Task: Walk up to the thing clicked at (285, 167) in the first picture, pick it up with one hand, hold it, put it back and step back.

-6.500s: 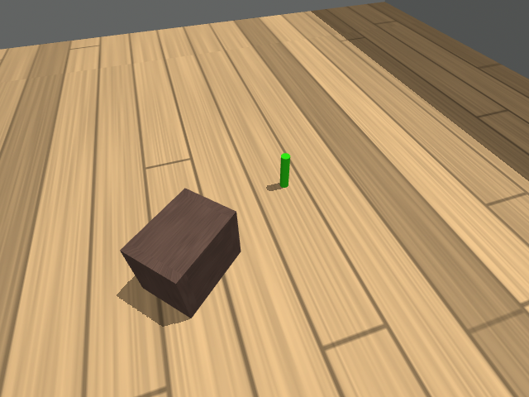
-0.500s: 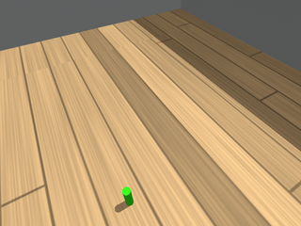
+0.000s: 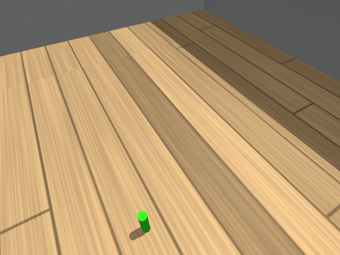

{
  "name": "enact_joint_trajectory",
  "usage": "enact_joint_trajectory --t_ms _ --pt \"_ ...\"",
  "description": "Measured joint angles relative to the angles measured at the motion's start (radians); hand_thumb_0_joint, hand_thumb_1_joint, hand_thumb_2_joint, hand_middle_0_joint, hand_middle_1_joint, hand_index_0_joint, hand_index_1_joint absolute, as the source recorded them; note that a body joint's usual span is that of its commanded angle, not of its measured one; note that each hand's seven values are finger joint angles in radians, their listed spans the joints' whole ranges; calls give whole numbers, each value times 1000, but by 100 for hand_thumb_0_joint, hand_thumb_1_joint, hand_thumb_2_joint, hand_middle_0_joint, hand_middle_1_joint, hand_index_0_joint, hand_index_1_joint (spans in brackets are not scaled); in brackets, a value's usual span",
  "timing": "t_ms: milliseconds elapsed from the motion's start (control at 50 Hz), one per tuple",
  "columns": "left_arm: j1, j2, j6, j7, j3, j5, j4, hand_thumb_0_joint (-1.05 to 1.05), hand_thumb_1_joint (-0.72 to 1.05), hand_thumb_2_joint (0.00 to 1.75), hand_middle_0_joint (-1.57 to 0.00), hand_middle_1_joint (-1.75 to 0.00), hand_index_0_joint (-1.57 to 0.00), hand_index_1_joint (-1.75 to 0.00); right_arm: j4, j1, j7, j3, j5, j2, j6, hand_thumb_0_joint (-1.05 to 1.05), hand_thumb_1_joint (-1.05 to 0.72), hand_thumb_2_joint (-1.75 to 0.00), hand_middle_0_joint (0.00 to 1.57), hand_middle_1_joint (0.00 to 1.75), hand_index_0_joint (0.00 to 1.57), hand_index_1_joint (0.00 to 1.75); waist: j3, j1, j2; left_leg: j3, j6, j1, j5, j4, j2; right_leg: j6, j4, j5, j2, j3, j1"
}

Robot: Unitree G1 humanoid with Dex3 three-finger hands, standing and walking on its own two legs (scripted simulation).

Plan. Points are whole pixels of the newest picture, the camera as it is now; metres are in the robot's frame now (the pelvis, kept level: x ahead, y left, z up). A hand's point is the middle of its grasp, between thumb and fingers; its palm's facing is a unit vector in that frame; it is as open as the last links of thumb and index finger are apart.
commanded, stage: stand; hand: left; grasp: from the side
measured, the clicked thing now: (144, 222) +0.40 +0.16 -0.68
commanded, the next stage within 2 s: go down in 0.50 s
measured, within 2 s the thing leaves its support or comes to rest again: neither
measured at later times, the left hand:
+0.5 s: hand out of the picture +0.07 +0.25 -0.16, palm faces -0.03 -0.94 -0.34, open 7.4 cm
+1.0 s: hand out of the picture +0.15 +0.26 -0.17, palm faces +0.03 -0.94 -0.33, open 14.6 cm
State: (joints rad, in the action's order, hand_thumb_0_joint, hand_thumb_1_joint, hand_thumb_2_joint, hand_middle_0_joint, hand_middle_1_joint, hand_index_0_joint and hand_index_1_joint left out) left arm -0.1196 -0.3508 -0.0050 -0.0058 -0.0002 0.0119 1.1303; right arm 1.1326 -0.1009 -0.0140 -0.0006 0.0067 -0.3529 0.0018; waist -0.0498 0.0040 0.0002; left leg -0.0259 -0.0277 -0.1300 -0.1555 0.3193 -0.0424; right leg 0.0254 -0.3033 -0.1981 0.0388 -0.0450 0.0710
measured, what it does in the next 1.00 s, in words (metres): stands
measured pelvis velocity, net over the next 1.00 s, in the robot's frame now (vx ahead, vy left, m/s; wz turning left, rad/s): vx -0.01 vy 0.00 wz -0.01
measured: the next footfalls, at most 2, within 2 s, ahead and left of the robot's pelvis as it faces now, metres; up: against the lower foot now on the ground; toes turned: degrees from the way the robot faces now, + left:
none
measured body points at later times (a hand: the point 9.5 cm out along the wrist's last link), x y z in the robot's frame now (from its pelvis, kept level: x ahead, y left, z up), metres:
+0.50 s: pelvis +0.01 +0.00 +0.00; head +0.02 +0.00 +0.45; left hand +0.08 +0.30 -0.13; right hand +0.08 -0.30 -0.13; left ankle +0.01 +0.14 -0.75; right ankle -0.02 -0.13 -0.75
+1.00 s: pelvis -0.01 +0.00 -0.03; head +0.05 +0.01 +0.42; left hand +0.15 +0.31 -0.15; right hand +0.08 -0.26 -0.14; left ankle +0.01 +0.14 -0.75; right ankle -0.02 -0.13 -0.75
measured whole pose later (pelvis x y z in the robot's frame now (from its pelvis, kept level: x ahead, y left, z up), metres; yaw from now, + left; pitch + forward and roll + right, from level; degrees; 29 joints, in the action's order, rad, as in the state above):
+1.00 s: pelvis -0.01 +0.00 -0.03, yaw -1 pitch +8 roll -1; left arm -0.03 -0.35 0.10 -0.05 0.21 0.07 0.90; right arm 0.70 -0.26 0.01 0.02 -0.03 -0.24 0.04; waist 0.02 0.05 -0.01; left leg -0.02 -0.03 -0.52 -0.31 0.69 -0.06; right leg 0.02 -0.68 -0.35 0.03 -0.03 0.46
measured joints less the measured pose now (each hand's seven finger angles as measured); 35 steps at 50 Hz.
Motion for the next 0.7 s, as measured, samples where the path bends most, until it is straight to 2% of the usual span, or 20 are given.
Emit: enact_joint_trajectory --t_ms 620,660,700 --pt "-3 0 -2 2 -2 1 -8 0 90 90 -21 -29 -20 -30 -9 1 1 -1 0 1 1 0 -91 -90 21 30 21 30 4 -2 1 -3 0 9 -9 0 0 1 -1 -8 1 3 -8" --pt "-4 10 -7 13 16 -20 -59 1 88 88 -20 -27 -19 -28 -97 -33 19 -3 -29 4 6 0 -92 -90 21 30 21 30 11 1 2 2 2 -39 -20 36 2 0 -43 -23 3 0 41" --pt "49 23 -22 17 48 -21 -62 1 83 83 -18 -23 -16 -24 -182 -61 34 -1 -49 16 23 0 -94 -91 20 30 21 30 0 3 2 9 4 -91 -30 79 3 -3 -91 -39 6 -5 93"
